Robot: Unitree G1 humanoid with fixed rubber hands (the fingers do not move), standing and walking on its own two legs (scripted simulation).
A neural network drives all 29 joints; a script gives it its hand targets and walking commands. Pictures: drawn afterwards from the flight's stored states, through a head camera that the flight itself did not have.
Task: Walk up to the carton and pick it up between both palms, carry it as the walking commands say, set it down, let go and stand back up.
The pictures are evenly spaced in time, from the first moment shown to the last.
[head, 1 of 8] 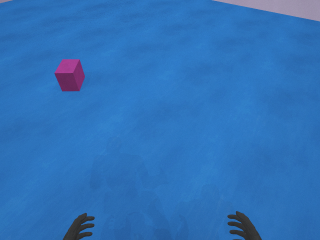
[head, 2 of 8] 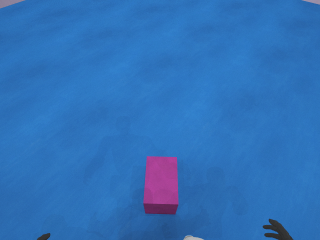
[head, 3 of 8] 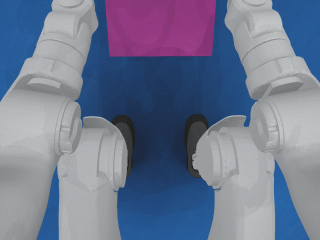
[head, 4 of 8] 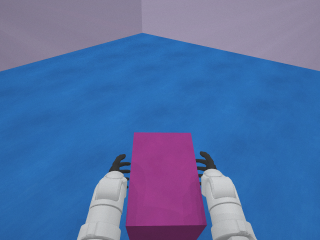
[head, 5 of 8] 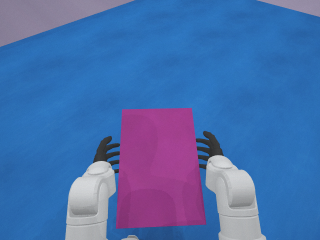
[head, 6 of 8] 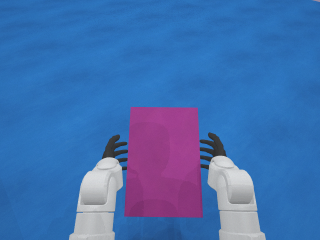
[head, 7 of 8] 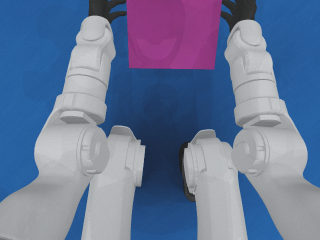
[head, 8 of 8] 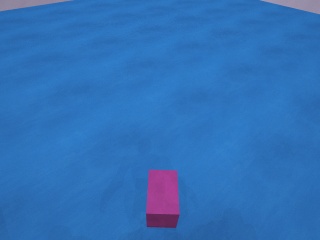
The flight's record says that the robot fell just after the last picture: no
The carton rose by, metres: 0.69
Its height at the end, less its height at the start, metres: +0.00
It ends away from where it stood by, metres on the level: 2.41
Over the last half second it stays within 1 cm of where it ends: yes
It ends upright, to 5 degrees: yes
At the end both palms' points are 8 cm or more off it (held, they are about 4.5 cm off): yes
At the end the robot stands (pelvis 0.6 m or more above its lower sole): yes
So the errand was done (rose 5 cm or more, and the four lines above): yes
